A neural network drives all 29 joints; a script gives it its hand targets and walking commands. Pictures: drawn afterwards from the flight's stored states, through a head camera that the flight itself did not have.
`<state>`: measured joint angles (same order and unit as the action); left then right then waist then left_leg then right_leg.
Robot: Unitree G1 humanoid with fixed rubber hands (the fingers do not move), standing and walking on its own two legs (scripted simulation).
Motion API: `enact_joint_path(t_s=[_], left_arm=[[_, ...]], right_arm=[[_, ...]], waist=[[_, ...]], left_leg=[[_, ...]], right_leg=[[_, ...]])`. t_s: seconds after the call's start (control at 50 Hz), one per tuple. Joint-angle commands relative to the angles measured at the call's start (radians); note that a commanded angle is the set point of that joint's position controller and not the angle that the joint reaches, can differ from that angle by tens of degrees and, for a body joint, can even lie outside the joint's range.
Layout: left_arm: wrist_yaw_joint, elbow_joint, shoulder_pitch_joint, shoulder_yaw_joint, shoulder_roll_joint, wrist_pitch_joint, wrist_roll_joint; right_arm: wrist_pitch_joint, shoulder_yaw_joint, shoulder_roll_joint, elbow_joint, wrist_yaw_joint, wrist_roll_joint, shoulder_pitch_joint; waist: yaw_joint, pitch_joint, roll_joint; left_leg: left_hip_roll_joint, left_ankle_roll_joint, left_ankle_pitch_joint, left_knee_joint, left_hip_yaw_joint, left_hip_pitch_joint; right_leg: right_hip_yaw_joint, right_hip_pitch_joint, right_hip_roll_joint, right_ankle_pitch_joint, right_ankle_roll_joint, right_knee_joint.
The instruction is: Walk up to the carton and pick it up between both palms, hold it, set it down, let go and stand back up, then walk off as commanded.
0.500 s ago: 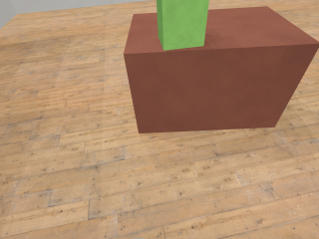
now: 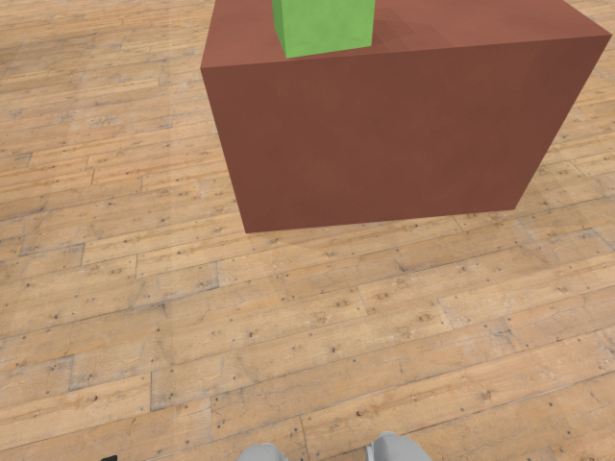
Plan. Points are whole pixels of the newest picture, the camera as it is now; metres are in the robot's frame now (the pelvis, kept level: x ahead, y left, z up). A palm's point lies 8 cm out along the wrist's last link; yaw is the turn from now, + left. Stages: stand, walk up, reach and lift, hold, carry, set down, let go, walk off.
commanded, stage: walk off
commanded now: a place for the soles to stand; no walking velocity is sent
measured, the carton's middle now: out of the picture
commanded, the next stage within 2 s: stand in 0.86 s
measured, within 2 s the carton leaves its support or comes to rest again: neither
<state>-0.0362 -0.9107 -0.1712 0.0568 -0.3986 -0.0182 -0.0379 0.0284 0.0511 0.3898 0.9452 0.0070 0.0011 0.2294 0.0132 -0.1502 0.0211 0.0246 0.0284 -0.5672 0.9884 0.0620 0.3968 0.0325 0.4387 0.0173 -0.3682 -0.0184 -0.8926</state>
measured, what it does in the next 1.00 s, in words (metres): stands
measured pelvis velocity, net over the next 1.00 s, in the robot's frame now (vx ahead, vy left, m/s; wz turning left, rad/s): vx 0.05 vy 0.01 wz -0.02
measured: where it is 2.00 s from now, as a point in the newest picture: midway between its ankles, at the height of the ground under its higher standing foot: outside the picture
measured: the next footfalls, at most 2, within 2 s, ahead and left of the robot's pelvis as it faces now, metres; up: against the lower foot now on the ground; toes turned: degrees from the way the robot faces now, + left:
none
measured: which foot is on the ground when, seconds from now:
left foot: down 0.00-1.00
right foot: down 0.00-1.00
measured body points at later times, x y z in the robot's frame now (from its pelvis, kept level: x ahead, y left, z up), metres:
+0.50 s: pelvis +0.04 +0.00 +0.03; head +0.07 +0.01 +0.48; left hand +0.16 +0.28 -0.10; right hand +0.12 -0.31 -0.08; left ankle +0.03 +0.13 -0.69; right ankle +0.07 -0.11 -0.69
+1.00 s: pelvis +0.05 +0.01 +0.05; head +0.07 +0.01 +0.50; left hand +0.16 +0.29 -0.09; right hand +0.13 -0.28 -0.08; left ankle +0.03 +0.13 -0.69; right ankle +0.07 -0.11 -0.69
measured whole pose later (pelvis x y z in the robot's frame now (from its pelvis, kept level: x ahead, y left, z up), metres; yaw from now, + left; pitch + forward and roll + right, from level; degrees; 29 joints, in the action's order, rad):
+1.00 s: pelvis +0.05 +0.01 +0.05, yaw -1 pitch -3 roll +0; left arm -0.02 -1.09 -0.05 0.01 -0.31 -0.02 0.00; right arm 0.03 0.01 0.32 1.08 0.00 0.00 0.09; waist 0.00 -0.10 -0.01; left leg 0.01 0.00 -0.29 0.46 -0.03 0.12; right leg 0.00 0.20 0.02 -0.22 0.01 -0.48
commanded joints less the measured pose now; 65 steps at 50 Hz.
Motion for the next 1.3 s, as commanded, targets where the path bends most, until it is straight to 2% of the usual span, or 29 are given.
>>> enact_joint_path(t_s=[0.0, 0.06, 0.08, 0.1, 0.12, 0.16, 0.18, 0.2, 0.24, 0.26, 0.28, 0.3, 0.34, 0.36, 0.42, 0.48, 0.5, 0.54, 0.68, 0.78, 0.8, 0.86, 0.88, 0.92, 1.06, 1.18, 1.22, 1.24, 1.28], left_arm=[[0.023, 0.065, 0.055, 0.056, -0.266, -0.018, -0.003], [0.024, 0.068, 0.091, 0.028, -0.237, -0.015, 0.004], [0.024, 0.070, 0.082, 0.023, -0.204, -0.008, 0.018], [0.017, 0.053, 0.090, 0.034, -0.164, 0.000, 0.027], [0.032, 0.040, 0.073, 0.042, -0.170, -0.015, 0.027], [0.027, 0.022, 0.050, 0.033, -0.155, -0.018, 0.040], [0.035, 0.025, 0.046, 0.042, -0.179, -0.031, 0.030], [0.029, 0.014, 0.027, 0.035, -0.180, -0.038, 0.029], [0.033, 0.022, 0.015, 0.043, -0.208, -0.048, 0.025], [0.032, 0.019, 0.048, 0.034, -0.217, -0.048, 0.023], [0.026, 0.016, 0.080, 0.027, -0.218, -0.044, 0.020], [0.027, 0.019, 0.088, 0.023, -0.184, -0.041, 0.024], [0.034, 0.015, 0.077, 0.019, -0.152, -0.032, 0.033], [0.038, 0.000, 0.079, 0.018, -0.148, -0.034, 0.036], [0.028, 0.006, 0.102, 0.022, -0.164, -0.036, 0.026], [0.033, 0.000, 0.075, 0.023, -0.157, -0.033, 0.027], [0.036, -0.007, 0.091, 0.019, -0.181, -0.037, 0.025], [0.032, -0.008, 0.092, 0.019, -0.176, -0.044, 0.029], [0.025, -0.029, 0.110, 0.008, -0.161, -0.029, 0.024], [0.026, -0.025, 0.149, -0.003, -0.146, -0.020, 0.034], [0.024, -0.044, 0.140, -0.001, -0.152, -0.023, 0.034], [0.026, -0.077, 0.140, -0.007, -0.123, -0.030, 0.043], [0.031, -0.092, 0.172, -0.009, -0.139, -0.037, 0.038], [0.031, -0.102, 0.207, -0.001, -0.142, -0.030, 0.040], [0.035, -0.175, 0.182, -0.008, -0.135, -0.025, 0.041], [0.039, -0.184, 0.204, -0.019, -0.096, -0.021, 0.030], [0.039, -0.204, 0.162, -0.008, -0.123, -0.017, 0.035], [0.037, -0.211, 0.183, -0.017, -0.114, -0.019, 0.041], [0.038, -0.202, 0.174, -0.008, -0.156, -0.019, 0.037]], right_arm=[[0.040, 0.060, 0.226, -0.069, 0.021, -0.003, 0.106], [0.057, 0.061, 0.221, -0.056, 0.026, -0.001, 0.110], [0.051, 0.071, 0.231, -0.043, 0.019, 0.016, 0.121], [0.055, 0.077, 0.270, -0.060, 0.022, 0.025, 0.096], [0.058, 0.067, 0.293, -0.039, 0.024, 0.015, 0.043], [0.061, 0.045, 0.240, -0.064, 0.016, 0.012, -0.081], [0.059, 0.041, 0.215, -0.068, 0.020, 0.003, -0.064], [0.054, 0.050, 0.209, -0.072, 0.017, 0.003, -0.011], [0.049, 0.044, 0.155, -0.069, 0.009, -0.009, -0.031], [0.046, 0.042, 0.154, -0.038, 0.014, -0.021, -0.007], [0.047, 0.048, 0.161, -0.027, 0.010, -0.008, 0.043], [0.056, 0.044, 0.166, -0.038, 0.008, -0.006, 0.023], [0.053, 0.040, 0.197, -0.048, 0.010, -0.001, -0.066], [0.057, 0.034, 0.193, -0.053, 0.010, -0.003, -0.093], [0.060, 0.033, 0.181, -0.040, 0.006, -0.009, -0.092], [0.054, 0.040, 0.185, -0.031, 0.009, -0.012, -0.097], [0.049, 0.032, 0.171, -0.031, 0.006, -0.014, -0.090], [0.055, 0.033, 0.168, -0.046, 0.013, -0.016, -0.084], [0.043, 0.033, 0.183, -0.032, 0.010, -0.014, -0.159], [0.042, 0.027, 0.178, -0.011, 0.009, -0.015, -0.118], [0.043, 0.030, 0.179, -0.001, 0.011, -0.011, -0.121], [0.036, 0.007, 0.172, 0.037, 0.005, -0.005, -0.165], [0.044, 0.015, 0.154, 0.053, 0.004, 0.000, -0.155], [0.029, -0.005, 0.151, 0.070, 0.001, 0.007, -0.171], [0.013, 0.000, 0.200, 0.119, 0.012, 0.006, -0.204], [0.020, -0.010, 0.142, 0.136, 0.009, 0.012, -0.192], [0.017, -0.009, 0.158, 0.150, 0.007, 0.027, -0.237], [0.018, 0.000, 0.172, 0.136, 0.009, 0.015, -0.196], [0.021, -0.013, 0.140, 0.141, 0.002, 0.018, -0.206]], waist=[[0.026, 0.107, -0.229], [0.053, 0.151, -0.255], [0.044, 0.172, -0.176], [0.037, 0.132, -0.067], [-0.002, 0.075, -0.042], [-0.044, 0.063, 0.060], [-0.031, 0.106, -0.047], [-0.012, 0.135, 0.030], [-0.012, 0.164, -0.062], [0.016, 0.177, -0.090], [0.047, 0.180, -0.066], [0.038, 0.221, 0.025], [-0.018, 0.177, 0.005], [-0.026, 0.158, 0.006], [0.002, 0.176, 0.052], [-0.008, 0.171, 0.035], [0.008, 0.181, -0.035], [0.013, 0.244, -0.024], [-0.014, 0.168, -0.039], [0.001, 0.243, 0.019], [-0.001, 0.211, -0.037], [-0.026, 0.188, 0.037], [-0.012, 0.225, -0.075], [-0.012, 0.225, 0.002], [-0.007, 0.209, -0.028], [-0.005, 0.125, -0.061], [-0.037, 0.151, -0.011], [-0.006, 0.153, -0.071], [-0.037, 0.132, 0.011]], left_leg=[[0.024, 0.055, 0.032, -0.029, -0.023, 0.064], [0.031, 0.028, 0.192, -0.350, -0.034, -0.100], [0.063, 0.047, 0.148, -0.468, 0.061, -0.211], [0.179, 0.099, 0.006, -0.568, 0.323, -0.141], [0.279, 0.180, 0.119, -0.556, 0.416, -0.006], [0.184, 0.127, 0.245, -0.522, 0.211, -0.001], [0.134, 0.094, 0.361, -0.436, 0.156, -0.024], [0.098, 0.067, 0.355, -0.423, 0.089, -0.038], [0.001, 0.001, 0.354, -0.271, -0.053, -0.058], [-0.024, 0.001, 0.222, -0.287, -0.061, -0.071], [-0.002, 0.016, 0.252, -0.372, -0.059, -0.144], [0.038, 0.035, 0.353, -0.445, 0.012, -0.199], [0.145, 0.084, 0.336, -0.526, 0.124, -0.093], [0.155, 0.086, 0.439, -0.494, 0.139, -0.124], [0.128, 0.070, 0.321, -0.563, 0.102, -0.119], [0.118, 0.039, 0.446, -0.511, 0.019, -0.100], [0.070, 0.019, 0.419, -0.476, -0.014, -0.129], [0.070, 0.029, 0.543, -0.477, 0.000, -0.209], [0.114, 0.032, 0.395, -0.562, 0.023, -0.130], [0.085, 0.031, 0.476, -0.577, -0.011, -0.201], [0.114, 0.044, 0.448, -0.622, 0.030, -0.196], [0.108, 0.027, 0.534, -0.609, 0.015, -0.212], [0.104, 0.021, 0.548, -0.612, 0.026, -0.231], [0.099, 0.001, 0.572, -0.647, 0.005, -0.279], [0.112, -0.002, 0.593, -0.681, 0.013, -0.323], [0.119, -0.015, 0.432, -0.741, 0.020, -0.248], [0.125, -0.008, 0.414, -0.755, 0.018, -0.272], [0.115, -0.009, 0.410, -0.729, -0.001, -0.278], [0.110, -0.010, 0.378, -0.775, 0.013, -0.220]], right_leg=[[-0.496, -0.027, 0.274, -0.244, -0.195, 0.537], [-0.322, -0.064, 0.201, 0.137, -0.152, 0.371], [-0.271, 0.025, 0.161, 0.077, -0.105, 0.320], [-0.146, 0.032, 0.025, 0.009, -0.030, 0.197], [-0.092, -0.067, 0.029, 0.000, -0.029, 0.192], [-0.148, -0.109, 0.047, 0.093, -0.052, 0.251], [-0.183, -0.164, 0.081, 0.233, -0.058, 0.293], [-0.188, -0.174, 0.090, 0.266, -0.061, 0.312], [-0.386, -0.228, 0.205, 0.294, -0.120, 0.456], [-0.381, -0.185, 0.240, 0.198, -0.139, 0.471], [-0.284, -0.156, 0.218, 0.201, -0.127, 0.444], [-0.245, -0.147, 0.158, 0.265, -0.103, 0.390], [-0.137, -0.221, 0.068, 0.199, -0.057, 0.327], [-0.167, -0.198, 0.079, 0.256, -0.054, 0.356], [-0.158, -0.247, 0.080, 0.259, -0.056, 0.358], [-0.144, -0.312, 0.097, 0.391, -0.066, 0.385], [-0.205, -0.297, 0.132, 0.353, -0.083, 0.440], [-0.169, -0.327, 0.128, 0.561, -0.082, 0.382], [-0.160, -0.305, 0.082, 0.298, -0.070, 0.433], [-0.160, -0.332, 0.097, 0.405, -0.063, 0.398], [-0.128, -0.299, 0.086, 0.348, -0.043, 0.395], [-0.146, -0.335, 0.101, 0.411, -0.030, 0.496], [-0.150, -0.356, 0.110, 0.468, -0.036, 0.477], [-0.145, -0.350, 0.106, 0.477, -0.026, 0.462], [-0.119, -0.367, 0.098, 0.420, -0.005, 0.560], [-0.132, -0.341, 0.108, 0.325, 0.001, 0.576], [-0.126, -0.337, 0.110, 0.284, -0.005, 0.571], [-0.143, -0.328, 0.104, 0.284, -0.005, 0.596], [-0.151, -0.352, 0.129, 0.245, -0.017, 0.581]])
